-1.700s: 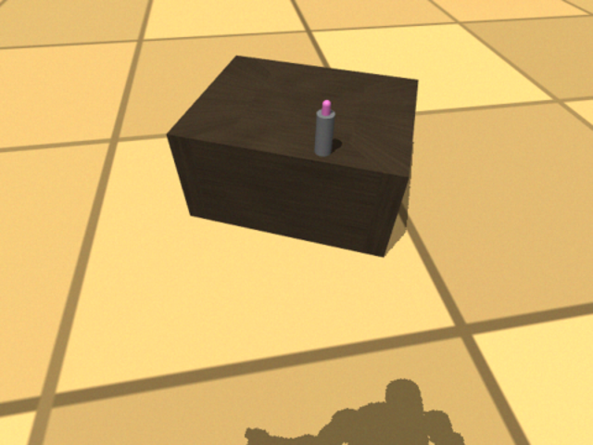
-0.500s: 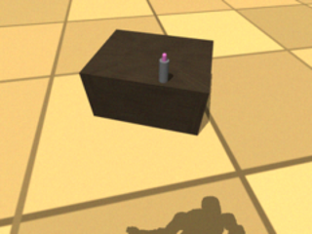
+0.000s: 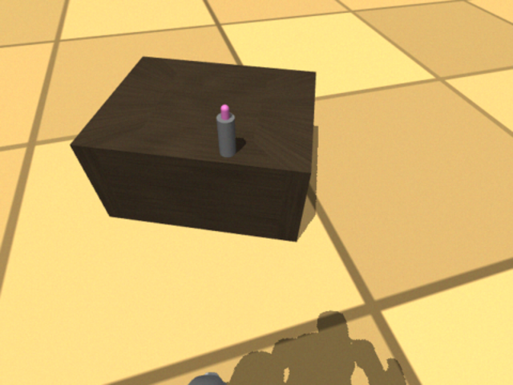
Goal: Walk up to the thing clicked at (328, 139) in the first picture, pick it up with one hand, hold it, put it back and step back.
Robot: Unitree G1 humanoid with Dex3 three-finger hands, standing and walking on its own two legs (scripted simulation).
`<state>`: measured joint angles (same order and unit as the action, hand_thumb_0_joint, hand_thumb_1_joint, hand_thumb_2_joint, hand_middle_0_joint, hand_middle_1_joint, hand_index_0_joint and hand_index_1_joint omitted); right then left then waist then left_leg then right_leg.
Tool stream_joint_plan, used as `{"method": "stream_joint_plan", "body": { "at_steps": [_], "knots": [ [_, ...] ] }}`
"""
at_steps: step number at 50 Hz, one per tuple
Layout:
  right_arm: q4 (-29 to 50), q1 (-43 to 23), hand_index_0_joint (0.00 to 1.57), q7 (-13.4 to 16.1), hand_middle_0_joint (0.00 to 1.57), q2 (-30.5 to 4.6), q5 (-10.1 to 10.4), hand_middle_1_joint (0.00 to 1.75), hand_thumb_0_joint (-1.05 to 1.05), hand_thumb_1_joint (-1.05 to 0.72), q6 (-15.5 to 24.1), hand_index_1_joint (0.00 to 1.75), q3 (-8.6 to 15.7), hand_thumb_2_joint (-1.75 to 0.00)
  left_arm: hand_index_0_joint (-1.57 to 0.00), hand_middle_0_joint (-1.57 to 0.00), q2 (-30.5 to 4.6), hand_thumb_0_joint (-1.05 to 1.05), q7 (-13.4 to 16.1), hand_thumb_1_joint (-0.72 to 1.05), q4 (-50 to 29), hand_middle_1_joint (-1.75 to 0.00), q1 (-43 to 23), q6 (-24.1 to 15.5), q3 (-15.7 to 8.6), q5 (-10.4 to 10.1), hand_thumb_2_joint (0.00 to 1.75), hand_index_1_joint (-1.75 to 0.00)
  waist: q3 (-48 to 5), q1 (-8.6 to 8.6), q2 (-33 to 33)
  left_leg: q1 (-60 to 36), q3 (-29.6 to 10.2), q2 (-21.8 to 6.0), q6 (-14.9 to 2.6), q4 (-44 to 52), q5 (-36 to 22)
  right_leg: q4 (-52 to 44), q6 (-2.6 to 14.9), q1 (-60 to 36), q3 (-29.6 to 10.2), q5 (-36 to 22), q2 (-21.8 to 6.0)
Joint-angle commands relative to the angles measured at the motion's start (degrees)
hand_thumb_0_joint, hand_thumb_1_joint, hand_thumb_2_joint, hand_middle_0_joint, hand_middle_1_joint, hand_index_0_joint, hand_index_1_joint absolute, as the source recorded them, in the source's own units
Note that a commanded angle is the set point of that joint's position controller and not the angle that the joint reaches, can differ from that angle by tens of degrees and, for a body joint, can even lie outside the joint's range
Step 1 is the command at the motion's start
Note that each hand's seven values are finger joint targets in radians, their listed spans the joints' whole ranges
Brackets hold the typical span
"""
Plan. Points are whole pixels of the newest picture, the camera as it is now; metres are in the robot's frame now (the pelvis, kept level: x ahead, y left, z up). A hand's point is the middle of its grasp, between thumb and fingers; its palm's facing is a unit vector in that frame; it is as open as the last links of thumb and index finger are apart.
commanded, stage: walk up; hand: left
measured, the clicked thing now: (226, 130) +0.94 +0.18 -0.22
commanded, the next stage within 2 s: none
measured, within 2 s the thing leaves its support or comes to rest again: neither
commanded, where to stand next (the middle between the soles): +0.55 +0.00 m, yaw -5 degrees
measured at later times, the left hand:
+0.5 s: hand (152, 267) +0.36 +0.25 -0.13, palm faces -0.14 -0.89 -0.43, open 7.4 cm
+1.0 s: hand (148, 235) +0.46 +0.30 -0.16, palm faces -0.14 -0.92 -0.36, open 7.4 cm
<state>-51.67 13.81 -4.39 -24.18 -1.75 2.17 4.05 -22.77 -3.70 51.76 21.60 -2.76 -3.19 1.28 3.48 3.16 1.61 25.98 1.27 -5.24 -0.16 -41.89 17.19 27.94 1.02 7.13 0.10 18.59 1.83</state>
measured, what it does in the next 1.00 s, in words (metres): walks ahead: left foot, then right foot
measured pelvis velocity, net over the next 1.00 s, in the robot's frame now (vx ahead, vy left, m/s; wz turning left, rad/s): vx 0.40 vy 0.02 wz -0.10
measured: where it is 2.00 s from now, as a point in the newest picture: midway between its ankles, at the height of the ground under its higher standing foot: (264, 311)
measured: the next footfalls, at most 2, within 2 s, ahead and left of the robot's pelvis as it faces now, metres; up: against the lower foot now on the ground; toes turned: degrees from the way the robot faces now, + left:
left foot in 0.06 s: +0.17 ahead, +0.14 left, +0.00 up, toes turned +4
right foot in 0.46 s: +0.33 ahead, -0.14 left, +0.00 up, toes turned -8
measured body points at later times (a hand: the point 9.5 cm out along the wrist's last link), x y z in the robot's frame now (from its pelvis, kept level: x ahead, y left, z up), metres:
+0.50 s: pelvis +0.22 -0.02 -0.02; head +0.23 -0.04 +0.43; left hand +0.37 +0.30 -0.10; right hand +0.20 -0.35 -0.14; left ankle +0.14 +0.13 -0.71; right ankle +0.29 -0.14 -0.73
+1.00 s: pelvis +0.40 +0.02 -0.01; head +0.42 +0.05 +0.44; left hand +0.46 +0.35 -0.13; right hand +0.45 -0.31 -0.09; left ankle +0.47 +0.12 -0.73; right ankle +0.36 -0.12 -0.67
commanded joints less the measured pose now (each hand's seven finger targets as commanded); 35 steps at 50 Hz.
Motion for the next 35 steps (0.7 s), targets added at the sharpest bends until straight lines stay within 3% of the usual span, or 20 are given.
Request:
{"method": "stream_joint_plan", "body": {
  "at_steps": [1, 2, 3, 4, 5, 6, 7, 10, 14, 18, 20, 21, 22, 23, 24, 26, 28, 30, 32, 35],
  "knots": [
    [4.09, 3.57, 0.20, 0.82, 0.20, -10.57, -0.22, 0.30, 0.00, -0.90, 2.89, 0.30, 4.35, -0.90, -0.20, -0.20, -16.21, 0.00, 1.08, 0.90, -7.71, -0.30, -7.03, -2.23, -4.03, -0.31, 0.90, -0.30, -0.52, -6.25, -4.34, -17.18, 3.19, 2.18, -0.53, 10.40, -6.52, -3.78, 8.62, 14.52, -9.15, -2.31, -12.40],
    [3.08, 7.08, 0.20, 1.39, 0.20, -12.10, -0.33, 0.30, 0.00, -0.90, 3.29, 0.30, 5.04, -0.90, -0.20, -0.20, -13.86, 0.00, 1.08, 0.90, -7.86, -0.30, -4.97, -2.25, -3.03, -0.25, 0.90, -0.30, -3.37, -7.69, 0.24, -26.84, 4.15, 3.91, -1.26, 10.78, -4.76, 4.71, 7.21, 18.59, -5.95, -7.85, -9.44],
    [2.26, 12.98, 0.20, 2.06, 0.20, -15.35, -0.79, 0.30, 0.00, -0.90, 3.76, 0.30, 6.23, -0.90, -0.20, -0.20, -10.51, 0.00, 1.17, 0.90, -8.01, -0.30, -2.26, -2.27, -2.00, -0.41, 0.90, -0.30, -7.14, -10.20, 11.06, -34.76, -7.34, -2.89, -4.68, 18.06, 7.95, 22.84, 5.03, 24.36, -1.15, -7.97, -3.73],
    [3.93, 14.59, 0.20, 2.37, 0.20, -19.80, -0.84, 0.30, 0.00, -0.90, 4.14, 0.30, 7.04, -0.90, -0.20, -0.20, -8.29, 0.00, 1.59, 0.90, -8.15, -0.30, -0.74, -2.17, -1.63, -1.10, 0.90, -0.30, -6.23, -9.65, 17.48, -35.90, -37.44, -18.80, -9.78, 30.17, 21.28, 34.79, 1.95, 35.68, -0.98, 10.39, 4.70],
    [5.21, 9.79, 0.20, 2.08, 0.20, -20.51, 1.18, 0.30, 0.00, -0.90, 3.92, 0.30, 6.98, -0.90, -0.20, -0.20, -14.80, 0.00, 2.59, 0.90, -7.11, -0.30, -1.80, -1.90, -2.83, -0.25, 0.90, -0.30, -3.77, -8.13, 9.00, -27.97, -41.67, -21.71, -15.24, 31.30, 25.78, 40.84, 2.36, 33.29, -8.27, 13.18, -0.07],
    [6.12, 6.89, 0.20, 2.26, 0.20, -17.95, 1.37, 0.30, 0.00, -0.90, 3.81, 0.30, 6.18, -0.90, -0.20, -0.20, -16.04, 0.00, 2.50, 0.90, -6.58, -0.30, -2.38, -1.89, -2.63, -0.77, 0.90, -0.30, -0.37, -6.25, 3.14, -23.64, -32.28, -19.03, -14.38, 29.76, 21.34, 41.72, 2.07, 33.29, -8.51, 7.70, -2.45],
    [6.83, 5.23, 0.20, 2.45, 0.20, -15.78, 1.48, 0.30, 0.00, -0.90, 3.85, 0.30, 5.06, -0.90, -0.20, -0.20, -14.71, 0.00, 2.20, 0.90, -5.66, -0.30, -0.97, -1.88, -2.68, -1.26, 0.90, -0.30, 1.05, -4.88, 3.91, -21.50, -24.63, -15.55, -12.25, 29.20, 14.80, 39.02, 1.94, 31.67, -8.13, 4.26, -3.64],
    [6.97, 4.73, 0.20, 2.63, 0.20, -13.50, 1.34, 0.30, 0.00, -0.90, 4.25, 0.30, 3.83, -0.90, -0.20, -0.20, -13.13, 0.00, 1.19, 0.90, -4.40, -0.30, 0.49, -1.69, -2.74, -1.18, 0.90, -0.30, 0.20, -4.00, 7.26, -19.09, -10.77, -11.07, -11.06, 27.17, -5.68, 31.74, 0.16, 26.54, -5.41, 0.72, -5.27],
    [8.23, 5.79, 0.20, 2.62, 0.20, -14.90, 0.74, 0.30, 0.00, -0.90, 4.15, 0.30, 3.98, -0.90, -0.20, -0.20, -11.04, 0.00, -0.08, 0.90, -7.68, -0.30, -7.13, -1.50, -2.38, -0.76, 0.90, -0.30, 1.18, -5.29, 7.63, -18.65, -4.95, -11.70, -13.47, 25.85, -15.52, 18.30, -0.65, 23.85, -0.60, -0.80, -6.92],
    [9.16, 4.77, 0.20, 2.24, 0.20, -14.91, 0.89, 0.30, 0.00, -0.90, 3.61, 0.30, 3.83, -0.90, -0.20, -0.20, -10.79, 0.00, -0.71, 0.90, -7.32, -0.30, -8.15, -1.51, -3.07, -0.79, 0.90, -0.30, -0.48, -4.41, 6.92, -14.03, -0.78, -8.50, -10.58, 22.47, -9.68, 9.03, 0.48, 13.51, 3.19, -8.69, -4.14],
    [9.81, 4.02, 0.20, 2.27, 0.20, -14.86, 1.15, 0.30, 0.00, -0.90, 2.86, 0.30, 3.85, -0.90, -0.20, -0.20, -10.91, 0.00, -0.37, 0.90, -6.14, -0.30, -4.82, -1.77, -3.50, -0.56, 0.90, -0.30, -2.71, -2.07, 4.17, -11.97, -0.13, -8.38, -9.33, 16.12, -8.26, 5.09, 1.11, 4.97, 5.55, -10.08, -2.35],
    [10.03, 5.34, 0.20, 2.25, 0.20, -12.81, 1.23, 0.30, 0.00, -0.90, 2.69, 0.30, 2.94, -0.90, -0.20, -0.20, -12.55, 0.00, 0.10, 0.90, -5.15, -0.30, -1.81, -2.22, -4.33, -0.46, 0.90, -0.30, -5.16, -0.20, -0.54, -9.42, 1.72, -6.45, -7.94, 7.37, -12.80, 3.67, 1.86, -2.77, 4.79, -8.57, -1.23],
    [10.18, 7.73, 0.20, 2.30, 0.20, -9.56, 1.31, 0.30, 0.00, -0.90, 2.66, 0.30, 1.68, -0.90, -0.20, -0.20, -15.19, 0.00, 0.86, 0.90, -4.12, -0.30, 3.32, -2.77, -5.55, -0.41, 0.90, -0.30, -8.27, 2.51, -10.00, -4.25, 3.89, -3.06, -6.04, -7.21, -9.88, -0.28, 3.21, -10.51, -1.92, -1.98, -4.36],
    [11.67, 9.17, 0.20, 2.25, 0.20, -5.79, 1.34, 0.30, 0.00, -0.90, 2.61, 0.30, 0.30, -0.90, -0.20, -0.20, -20.64, 0.00, 1.73, 0.90, -5.17, -0.30, 6.37, -3.36, -6.75, -0.31, 0.90, -0.30, -9.62, 2.76, -21.19, 7.60, 4.94, 4.05, -2.96, -21.29, 12.23, -7.18, 8.63, -15.80, -27.50, 4.87, -20.24],
    [10.52, 7.43, 0.20, 2.88, 0.20, -11.81, 1.21, 0.30, 0.00, -0.90, 1.73, 0.30, 1.92, -0.90, -0.20, -0.20, -22.36, 0.00, 1.67, 0.90, -6.13, -0.30, 3.71, -3.16, -6.45, -1.16, 0.90, -0.30, -7.23, 2.66, -13.76, 11.81, -0.65, 3.53, -2.42, -27.10, 15.78, -12.48, 15.25, -11.12, -40.08, 11.16, -26.24],
    [8.73, 6.11, 0.20, 3.12, 0.20, -13.19, 1.76, 0.30, 0.00, -0.90, 1.39, 0.30, 2.28, -0.90, -0.20, -0.20, -19.93, 0.00, 2.24, 0.90, -7.23, -0.30, -1.19, -2.98, -5.66, -2.24, 0.90, -0.30, -0.51, 0.68, -7.58, 12.39, -5.31, -0.27, -2.41, -27.68, 9.21, -12.12, 15.47, -3.22, -30.87, 5.40, -23.54],
    [6.79, 8.85, 0.20, 2.61, 0.20, -12.15, 1.80, 0.30, 0.00, -0.90, 1.31, 0.30, 2.01, -0.90, -0.20, -0.20, -17.11, 0.00, 2.46, 0.90, -7.70, -0.30, -3.49, -3.16, -4.79, -2.07, 0.90, -0.30, 0.37, -2.06, -8.73, 8.96, -5.27, -1.63, -1.84, -21.83, 5.49, -10.88, 12.38, 1.13, -20.17, -3.25, -18.50],
    [5.72, 10.12, 0.20, 1.91, 0.20, -11.41, 1.06, 0.30, 0.00, -0.90, 1.15, 0.30, 2.33, -0.90, -0.20, -0.20, -16.15, 0.00, 2.43, 0.90, -8.10, -0.30, -3.06, -3.65, -4.27, -1.61, 0.90, -0.30, -0.48, -2.60, -9.96, 5.70, -3.58, -1.05, -0.98, -18.01, 2.80, -9.52, 12.24, 3.71, -14.66, -12.16, -16.48],
    [6.20, 8.61, 0.20, 1.34, 0.20, -11.05, 0.77, 0.30, 0.00, -0.90, 0.91, 0.30, 2.59, -0.90, -0.20, -0.20, -16.21, 0.00, 2.43, 0.90, -8.68, -0.30, -3.31, -3.83, -4.39, -1.52, 0.90, -0.30, -0.08, -2.54, -9.60, 4.65, -1.83, -1.17, 0.09, -12.34, 1.60, -10.68, 12.67, 5.61, -11.02, -9.45, -15.85],
    [7.89, 3.35, 0.20, 0.48, 0.20, -10.37, 0.37, 0.30, 0.00, -0.90, 1.01, 0.30, 2.77, -0.90, -0.20, -0.20, -17.20, 0.00, 2.28, 0.90, -9.23, -0.30, -2.49, -3.97, -4.74, -0.83, 0.90, -0.30, 1.14, -1.17, -9.76, 2.84, -0.49, -1.46, 0.20, -4.10, -1.16, -12.11, 12.49, 8.49, -10.48, -0.39, -16.01]
  ]
}}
